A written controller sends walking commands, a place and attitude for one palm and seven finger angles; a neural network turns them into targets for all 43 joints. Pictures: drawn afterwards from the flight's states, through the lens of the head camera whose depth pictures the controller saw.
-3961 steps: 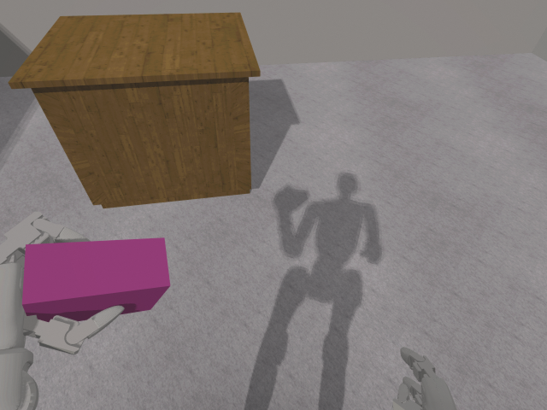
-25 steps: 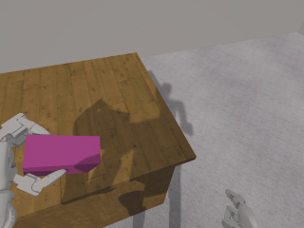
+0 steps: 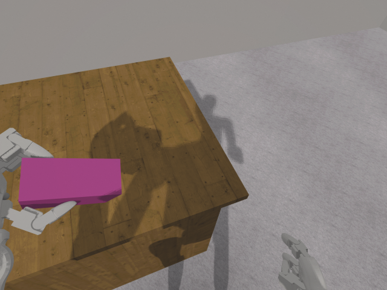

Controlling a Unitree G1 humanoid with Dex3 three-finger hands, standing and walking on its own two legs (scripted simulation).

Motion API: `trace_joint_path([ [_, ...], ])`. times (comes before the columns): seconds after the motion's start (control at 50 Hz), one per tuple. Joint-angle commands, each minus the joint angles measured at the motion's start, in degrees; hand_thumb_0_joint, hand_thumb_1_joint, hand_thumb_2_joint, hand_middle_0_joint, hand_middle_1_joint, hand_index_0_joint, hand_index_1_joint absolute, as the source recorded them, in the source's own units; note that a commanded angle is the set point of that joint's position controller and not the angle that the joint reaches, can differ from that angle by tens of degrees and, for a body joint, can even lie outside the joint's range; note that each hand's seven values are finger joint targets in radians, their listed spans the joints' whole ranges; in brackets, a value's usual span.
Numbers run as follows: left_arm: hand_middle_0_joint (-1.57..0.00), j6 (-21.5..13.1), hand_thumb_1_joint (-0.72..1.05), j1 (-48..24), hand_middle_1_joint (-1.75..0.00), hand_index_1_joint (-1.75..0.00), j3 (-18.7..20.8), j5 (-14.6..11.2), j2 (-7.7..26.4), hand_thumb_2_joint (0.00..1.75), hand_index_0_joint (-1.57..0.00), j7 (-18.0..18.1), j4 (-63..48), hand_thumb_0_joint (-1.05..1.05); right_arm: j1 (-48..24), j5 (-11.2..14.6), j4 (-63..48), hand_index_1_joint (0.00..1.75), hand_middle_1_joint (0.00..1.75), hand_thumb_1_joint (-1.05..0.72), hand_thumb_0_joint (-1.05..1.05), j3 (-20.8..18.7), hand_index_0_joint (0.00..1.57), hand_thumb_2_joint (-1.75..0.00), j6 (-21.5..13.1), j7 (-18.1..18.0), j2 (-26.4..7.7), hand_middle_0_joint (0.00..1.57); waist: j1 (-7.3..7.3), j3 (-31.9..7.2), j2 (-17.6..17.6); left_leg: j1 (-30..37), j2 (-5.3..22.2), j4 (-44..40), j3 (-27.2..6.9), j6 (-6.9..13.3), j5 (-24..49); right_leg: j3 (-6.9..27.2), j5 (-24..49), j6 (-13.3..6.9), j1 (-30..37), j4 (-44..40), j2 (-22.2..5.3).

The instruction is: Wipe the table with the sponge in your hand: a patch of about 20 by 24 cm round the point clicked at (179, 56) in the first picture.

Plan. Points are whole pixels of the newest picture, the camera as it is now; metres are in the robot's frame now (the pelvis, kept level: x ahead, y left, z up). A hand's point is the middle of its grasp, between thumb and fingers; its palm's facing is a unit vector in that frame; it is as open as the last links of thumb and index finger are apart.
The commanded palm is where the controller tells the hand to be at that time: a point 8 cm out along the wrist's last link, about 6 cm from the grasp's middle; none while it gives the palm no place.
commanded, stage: come to a stop and stand still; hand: left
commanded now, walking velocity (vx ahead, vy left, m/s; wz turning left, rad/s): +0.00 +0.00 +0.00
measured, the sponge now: (86, 183) +0.25 +0.21 +0.12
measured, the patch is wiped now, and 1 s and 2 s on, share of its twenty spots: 0.00 0.00 0.00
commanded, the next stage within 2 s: look again from close up in 0.48 s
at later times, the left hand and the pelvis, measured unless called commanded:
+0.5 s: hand (31, 188) +0.22 +0.27 +0.15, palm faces +0.38 -0.86 -0.34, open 10.0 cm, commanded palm +0.16 +0.30 +0.18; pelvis +0.01 +0.01 +0.00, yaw +1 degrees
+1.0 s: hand (29, 197) +0.21 +0.26 +0.15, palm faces +0.38 -0.85 -0.37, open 10.0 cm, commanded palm +0.15 +0.30 +0.18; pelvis +0.00 +0.01 +0.00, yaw +1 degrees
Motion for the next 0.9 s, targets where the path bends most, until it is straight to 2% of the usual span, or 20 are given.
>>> trace_joint_path([
  [0.0,-1.2,-4.8,0.1,-0.3,-1.6,-1.6,7.0,-0.7,11.9,1.3,-1.2,1.1,-15.2,0.0,-4.8,-0.2,-9.1,0.3,0.3,-0.9,0.0,-3.1,0.2,-0.9,-3.1,-1.2,-7.0,0.2,0.96,-9.5,-1.5,-0.2,5.0,-6.2,-8.9,-1.7,-0.6,3.6,2.0,-1.9,5.8,-3.1,-3.3],
  [0.06,-1.2,-5.5,0.1,-4.9,-1.6,-1.6,9.3,-0.9,14.5,1.3,-1.2,1.4,-17.0,0.0,-5.9,0.0,-8.6,0.3,0.3,-0.9,0.0,-2.8,0.2,-0.9,-3.3,-2.4,-6.8,0.2,0.42,-8.9,3.8,1.4,5.5,-6.6,-9.3,-1.7,1.5,3.1,4.0,-1.9,4.7,-1.9,-3.1],
  [0.1,-1.2,-5.7,0.1,-5.5,-1.6,-1.6,7.7,-0.9,12.7,1.3,-1.2,1.1,-16.7,0.0,-4.8,-0.1,-8.6,0.3,0.3,-0.9,0.0,-2.7,0.2,-0.9,-3.5,-2.7,-6.5,0.2,0.52,-10.3,7.0,1.6,6.1,-6.9,-10.0,-1.7,4.6,2.2,6.3,-1.9,6.8,-0.3,-3.1],
  [0.16,-1.2,-5.5,0.1,-4.3,-1.6,-1.6,6.5,-0.9,11.3,1.3,-1.2,1.2,-18.4,0.0,-5.1,0.0,-8.1,0.3,0.3,-0.9,0.0,-2.6,0.2,-0.9,-3.9,-2.5,-6.3,0.2,0.57,-13.5,6.4,6.8,6.1,-4.3,-9.1,-2.9,16.1,1.7,11.3,-1.9,7.1,-0.1,-3.0],
  [0.22,-1.2,-4.9,0.1,-2.1,-1.6,-1.6,3.9,-0.6,8.9,1.3,-1.2,1.1,-18.3,0.0,-4.0,-0.2,-8.0,0.3,0.3,-0.9,0.0,-3.1,0.2,-0.9,-3.7,-1.9,-7.0,0.2,0.46,-13.8,5.4,8.2,6.7,-3.2,-8.9,-3.7,22.5,1.4,14.1,-1.9,7.3,-0.5,-3.1],
  [0.28,-1.2,-3.7,0.1,0.1,-1.6,-1.6,2.4,-0.4,6.8,1.3,-1.2,1.3,-14.3,0.0,-4.2,-0.4,-7.6,0.3,0.3,-0.9,0.0,-2.7,0.2,-0.9,-2.7,-1.6,-7.1,0.2,0.31,-11.4,4.7,5.6,6.8,-4.5,-8.2,-4.0,18.9,0.8,11.9,-1.6,6.6,-1.4,-2.6],
  [0.34,-1.2,-3.3,0.1,-1.3,-1.6,-1.6,3.3,-0.3,7.8,1.3,-1.2,1.3,-14.7,0.0,-4.6,-0.3,-8.2,0.3,0.3,-0.9,0.0,-2.9,0.2,-0.9,-1.7,-1.8,-7.1,0.2,0.2,-10.5,4.4,3.8,6.5,-5.4,-8.3,-3.9,14.0,1.8,11.5,-1.8,7.4,-2.3,-2.8],
  [0.36,-1.2,-3.1,0.1,-1.9,-1.6,-1.6,4.9,-0.2,9.4,1.3,-1.2,1.7,-15.7,0.0,-5.8,-0.1,-8.3,0.3,0.3,-0.9,0.0,-2.7,0.2,-0.9,-1.4,-2.1,-6.8,0.2,0.31,-10.3,4.6,4.3,6.2,-5.6,-7.9,-4.1,13.2,1.7,11.4,-1.7,7.1,-2.6,-2.5],
  [0.38,-1.2,-3.2,0.1,-2.1,-1.6,-1.6,3.4,-0.5,7.9,1.3,-1.2,1.4,-14.7,0.0,-5.3,-0.5,-8.3,0.3,0.3,-0.9,0.0,-2.4,0.2,-0.9,-1.0,-2.1,-7.0,0.2,0.07,-9.8,4.9,2.7,6.0,-6.4,-8.3,-3.8,11.2,1.1,10.2,-1.7,7.4,-3.0,-2.4],
  [0.46,-1.2,-3.2,0.1,-2.8,-1.6,-1.6,5.6,-0.5,10.5,1.3,-1.2,1.7,-18.4,0.0,-6.5,-0.2,-9.4,0.3,0.3,-0.9,0.0,-2.3,0.2,-0.9,-1.0,-2.6,-6.5,0.2,0.35,-10.7,6.7,3.7,6.1,-6.7,-8.3,-3.9,10.8,0.9,10.2,-1.6,8.1,-2.8,-2.3],
  [0.48,-1.2,-3.2,0.1,-2.1,-1.6,-1.6,4.2,-0.7,8.8,1.3,-1.2,1.4,-17.0,0.0,-5.8,-0.5,-9.4,0.3,0.3,-0.9,0.0,-2.1,0.2,-0.9,-0.7,-2.6,-6.7,0.2,0.25,-10.4,5.3,2.7,6.0,-7.1,-8.5,-3.6,9.4,0.6,9.6,-1.5,8.5,-3.2,-2.1],
  [0.56,-1.2,-3.1,0.1,-2.1,-1.6,-1.6,4.4,-0.4,9.2,1.3,-1.2,1.5,-17.8,0.0,-6.2,-0.2,-9.4,0.3,0.3,-0.9,0.0,-2.4,0.2,-0.9,-1.1,-2.6,-6.8,0.2,0.22,-10.2,7.0,3.5,6.1,-7.6,-8.4,-3.9,7.0,1.1,8.5,-1.6,7.8,-3.4,-2.1],
  [0.58,-1.2,-3.1,0.1,-2.4,-1.6,-1.6,3.0,-0.4,7.6,1.3,-1.2,1.3,-16.8,0.0,-5.4,-0.5,-9.1,0.3,0.3,-0.9,0.0,-2.3,0.2,-0.9,-0.9,-2.6,-7.0,0.2,0.1,-9.8,6.6,2.2,6.0,-8.2,-8.7,-3.6,5.9,0.8,7.9,-1.5,8.2,-3.6,-1.9],
  [0.66,-1.2,-2.7,0.1,-1.9,-1.6,-1.6,4.1,-0.1,8.5,1.3,-1.2,1.6,-15.7,0.0,-5.8,-0.2,-9.0,0.3,0.3,-0.9,0.0,-2.6,0.2,-0.9,-1.1,-2.7,-7.0,0.2,0.2,-9.4,5.2,2.4,6.1,-8.5,-8.6,-3.8,4.0,1.1,7.2,-1.4,8.0,-4.0,-2.0],
  [0.68,-1.2,-2.8,0.1,-2.4,-1.6,-1.6,2.3,-0.1,6.9,1.3,-1.2,1.3,-14.9,0.0,-5.3,-0.4,-8.8,0.3,0.3,-0.9,0.0,-2.4,0.2,-0.9,-0.9,-2.6,-7.2,0.2,0.01,-8.9,4.6,1.5,6.0,-9.0,-8.8,-3.4,2.0,0.9,5.9,-1.4,7.8,-4.4,-1.8],
  [0.72,-1.2,-2.8,0.1,-2.5,-1.6,-1.6,3.0,0.2,7.7,1.3,-1.2,1.4,-15.2,0.0,-5.1,-0.3,-8.9,0.3,0.3,-0.9,0.0,-2.7,0.2,-0.9,-1.0,-2.6,-7.2,0.2,0.06,-8.9,4.0,1.1,6.0,-8.9,-8.9,-3.2,1.0,1.4,6.0,-1.5,8.3,-4.6,-2.1],
  [0.76,-1.2,-2.8,0.1,-2.6,-1.6,-1.6,4.2,0.2,8.9,1.3,-1.2,1.7,-15.8,0.0,-6.0,-0.1,-8.9,0.3,0.3,-0.9,0.0,-2.6,0.2,-0.9,-1.1,-2.8,-7.2,0.2,0.11,-8.6,5.3,1.2,5.8,-9.2,-9.0,-3.4,0.3,1.4,5.4,-1.5,7.9,-4.7,-2.0],
  [0.78,-1.2,-3.0,0.1,-2.3,-1.6,-1.6,2.9,0.1,7.5,1.3,-1.2,1.4,-15.2,0.0,-5.4,-0.4,-8.6,0.3,0.3,-0.9,0.0,-2.5,0.2,-0.9,-0.9,-2.7,-7.3,0.2,0.06,-8.6,5.0,0.4,5.6,-9.3,-9.0,-3.0,-0.3,1.0,5.0,-1.5,8.3,-4.9,-1.9],
  [0.86,-1.2,-3.0,0.1,-1.5,-1.6,-1.6,4.9,0.2,9.5,1.3,-1.2,1.7,-16.5,0.0,-5.9,-0.1,-8.8,0.3,0.3,-0.9,0.0,-2.7,0.2,-0.9,-1.3,-2.8,-7.2,0.2,0.15,-9.1,4.5,0.9,5.5,-8.8,-9.0,-3.1,0.1,1.4,5.7,-1.6,8.6,-4.8,-2.0],
  [0.88,-1.2,-3.0,0.1,-0.6,-1.6,-1.6,3.9,0.0,8.2,1.3,-1.2,1.5,-15.2,0.0,-5.4,-0.4,-8.6,0.3,0.3,-0.9,0.0,-2.6,0.2,-0.9,-1.1,-2.8,-7.1,0.2,0.13,-9.0,4.3,0.6,5.4,-8.8,-8.7,-2.8,0.1,1.2,5.7,-1.5,8.5,-5.1,-2.1],
])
